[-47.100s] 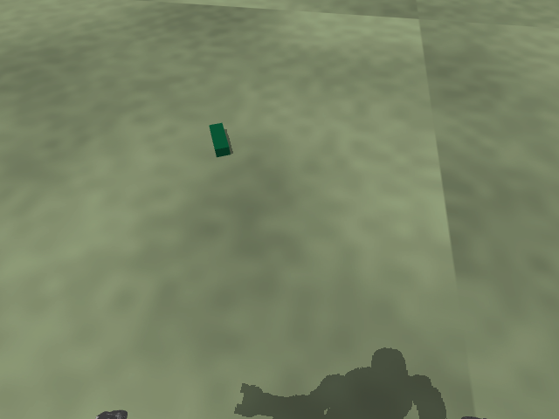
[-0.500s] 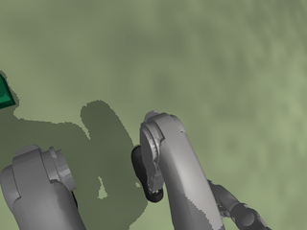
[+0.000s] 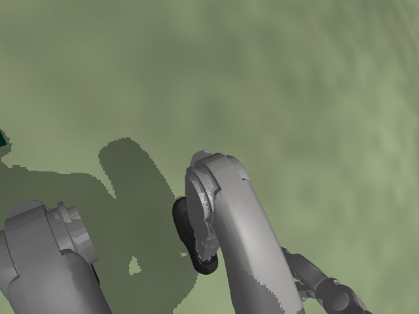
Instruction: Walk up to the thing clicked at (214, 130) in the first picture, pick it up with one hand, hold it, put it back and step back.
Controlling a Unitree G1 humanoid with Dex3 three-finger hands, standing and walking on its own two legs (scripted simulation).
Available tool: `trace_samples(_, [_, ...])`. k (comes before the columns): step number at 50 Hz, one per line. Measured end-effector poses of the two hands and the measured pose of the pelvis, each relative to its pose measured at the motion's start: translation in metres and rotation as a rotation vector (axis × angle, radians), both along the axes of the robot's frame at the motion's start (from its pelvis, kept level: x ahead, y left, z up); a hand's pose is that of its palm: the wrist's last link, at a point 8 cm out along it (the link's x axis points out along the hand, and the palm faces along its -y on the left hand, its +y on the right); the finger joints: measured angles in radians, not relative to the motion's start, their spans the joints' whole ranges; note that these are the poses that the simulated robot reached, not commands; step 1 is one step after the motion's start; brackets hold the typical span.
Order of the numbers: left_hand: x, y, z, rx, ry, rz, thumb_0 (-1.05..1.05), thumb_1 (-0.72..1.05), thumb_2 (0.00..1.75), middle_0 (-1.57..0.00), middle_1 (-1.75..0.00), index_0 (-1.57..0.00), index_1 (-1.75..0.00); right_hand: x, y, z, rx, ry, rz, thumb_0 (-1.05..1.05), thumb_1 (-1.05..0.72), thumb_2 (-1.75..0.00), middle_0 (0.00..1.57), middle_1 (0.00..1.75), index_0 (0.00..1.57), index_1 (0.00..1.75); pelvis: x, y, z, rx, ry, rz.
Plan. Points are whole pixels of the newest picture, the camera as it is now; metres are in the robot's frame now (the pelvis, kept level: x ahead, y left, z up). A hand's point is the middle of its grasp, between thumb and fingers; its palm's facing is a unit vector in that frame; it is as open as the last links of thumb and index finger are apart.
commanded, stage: open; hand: left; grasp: from above
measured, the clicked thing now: out of the picture +0.42 +0.36 -0.27
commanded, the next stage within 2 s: withdraw in 0.54 s
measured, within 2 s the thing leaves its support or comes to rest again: neither
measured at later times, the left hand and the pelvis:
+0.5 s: hand out of the picture +0.41 +0.36 -0.24, palm faces -0.45 -0.19 -0.87, open 14.0 cm; pelvis +0.00 +0.00 +0.01, yaw +0 degrees
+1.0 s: hand out of the picture +0.45 +0.37 -0.16, palm faces -0.26 -0.10 -0.96, open 14.1 cm; pelvis +0.01 +0.00 +0.01, yaw +2 degrees
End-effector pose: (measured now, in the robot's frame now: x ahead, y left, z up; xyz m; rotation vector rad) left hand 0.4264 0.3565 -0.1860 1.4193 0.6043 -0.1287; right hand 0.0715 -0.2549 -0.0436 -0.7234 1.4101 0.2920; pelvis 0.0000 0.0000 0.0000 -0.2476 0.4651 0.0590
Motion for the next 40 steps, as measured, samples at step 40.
trace_samples(40, [0.006,-0.001,0.010,-0.001,-0.027,-0.031,0.00,-0.48,0.96,-0.08,-1.03,-0.09,-1.02,0.001,0.000,0.001,0.001,-0.002,-0.001,0.00,-0.90,-0.90,0.21,0.30,0.21,0.30,0.000,-0.001,0.003,0.000,0.006,0.000])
